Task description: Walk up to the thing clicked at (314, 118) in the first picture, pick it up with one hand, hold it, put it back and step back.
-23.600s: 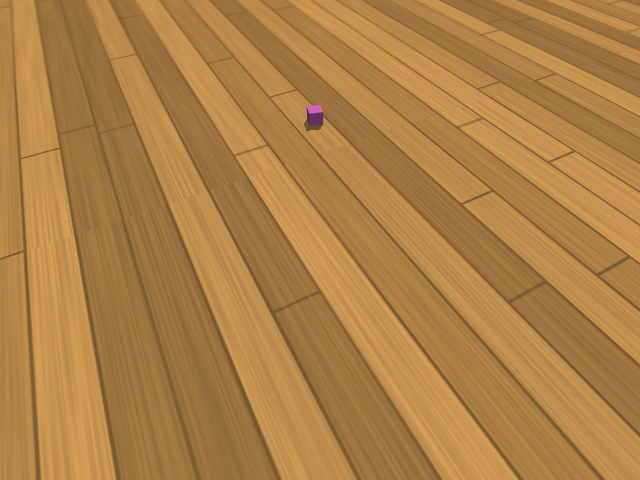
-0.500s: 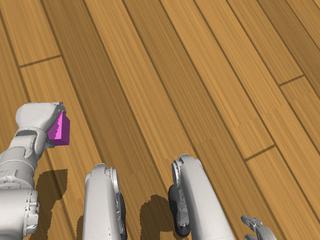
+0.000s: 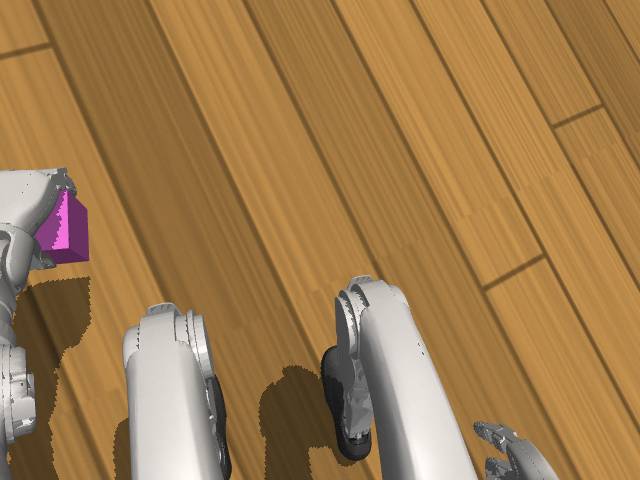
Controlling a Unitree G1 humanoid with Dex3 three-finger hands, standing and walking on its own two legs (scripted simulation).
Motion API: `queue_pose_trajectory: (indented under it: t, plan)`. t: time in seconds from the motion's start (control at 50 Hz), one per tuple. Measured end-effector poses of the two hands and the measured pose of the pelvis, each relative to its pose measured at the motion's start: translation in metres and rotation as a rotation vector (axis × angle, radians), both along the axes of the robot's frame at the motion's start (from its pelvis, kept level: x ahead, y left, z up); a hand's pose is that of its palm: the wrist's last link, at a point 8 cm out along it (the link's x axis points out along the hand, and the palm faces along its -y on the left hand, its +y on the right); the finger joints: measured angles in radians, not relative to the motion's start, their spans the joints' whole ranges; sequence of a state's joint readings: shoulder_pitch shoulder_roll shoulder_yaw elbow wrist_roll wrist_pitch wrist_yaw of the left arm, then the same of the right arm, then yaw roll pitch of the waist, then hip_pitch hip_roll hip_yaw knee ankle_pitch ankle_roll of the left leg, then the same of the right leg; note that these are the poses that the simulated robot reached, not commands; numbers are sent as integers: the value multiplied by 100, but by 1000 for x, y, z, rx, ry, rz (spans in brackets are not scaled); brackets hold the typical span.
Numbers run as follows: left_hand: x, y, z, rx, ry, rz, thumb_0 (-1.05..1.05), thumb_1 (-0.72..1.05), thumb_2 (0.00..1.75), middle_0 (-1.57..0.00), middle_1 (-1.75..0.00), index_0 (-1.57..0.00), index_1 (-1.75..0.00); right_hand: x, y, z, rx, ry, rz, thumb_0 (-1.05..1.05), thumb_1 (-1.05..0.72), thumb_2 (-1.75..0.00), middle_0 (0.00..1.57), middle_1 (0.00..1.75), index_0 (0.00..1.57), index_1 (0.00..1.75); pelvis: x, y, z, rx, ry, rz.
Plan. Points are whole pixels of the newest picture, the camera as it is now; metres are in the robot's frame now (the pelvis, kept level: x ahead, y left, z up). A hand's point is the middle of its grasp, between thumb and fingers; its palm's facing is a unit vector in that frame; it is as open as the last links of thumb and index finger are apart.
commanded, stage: crouch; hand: left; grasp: from above
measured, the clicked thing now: (45, 229) +0.44 +0.31 -0.21
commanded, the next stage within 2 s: lower in 0.30 s
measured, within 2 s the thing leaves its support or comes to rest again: rests again in 1.34 s
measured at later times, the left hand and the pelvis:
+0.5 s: hand (49, 230) +0.44 +0.32 -0.22, palm faces -0.47 -0.04 -0.88, open 10.5 cm; pelvis +0.00 +0.00 -0.05, yaw -1 degrees
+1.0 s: hand (68, 237) +0.44 +0.31 -0.28, palm faces -0.46 -0.07 -0.88, open 10.5 cm; pelvis +0.00 +0.00 -0.09, yaw -3 degrees
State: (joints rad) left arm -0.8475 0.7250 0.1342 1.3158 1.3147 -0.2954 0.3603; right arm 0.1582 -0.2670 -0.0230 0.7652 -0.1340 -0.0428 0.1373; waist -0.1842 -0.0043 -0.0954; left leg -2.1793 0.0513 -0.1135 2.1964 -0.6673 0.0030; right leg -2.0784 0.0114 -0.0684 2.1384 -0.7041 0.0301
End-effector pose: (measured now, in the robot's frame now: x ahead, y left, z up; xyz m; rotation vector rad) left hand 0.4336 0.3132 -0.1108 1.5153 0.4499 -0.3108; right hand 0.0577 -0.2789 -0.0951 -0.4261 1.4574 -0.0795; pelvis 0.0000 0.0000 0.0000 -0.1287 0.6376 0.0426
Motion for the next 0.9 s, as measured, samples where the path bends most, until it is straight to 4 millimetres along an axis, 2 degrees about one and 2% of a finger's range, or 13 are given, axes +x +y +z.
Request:
queue_pose_trajectory:
  t: [0.26,0.52,0.9]
  plan:
    - [5,0,-32,1,-9,-1,-1,-7,54,-60,-65,-65,-59,-18,2,-33,3,30,-8,0,-91,-90,20,30,21,30,-6,-1,-34,0,-28,-11]
    - [11,3,-54,5,11,13,-1,-8,53,-63,-62,-68,-57,-14,3,-49,5,33,16,0,-91,-90,20,30,21,30,-4,-2,-50,-6,-39,-19]
    - [11,3,-104,-32,-3,-1,-1,-8,52,-66,-58,-70,-53,-12,-2,-67,-32,61,66,0,-91,-90,20,30,21,30,-2,-1,-81,-26,-84,-35]
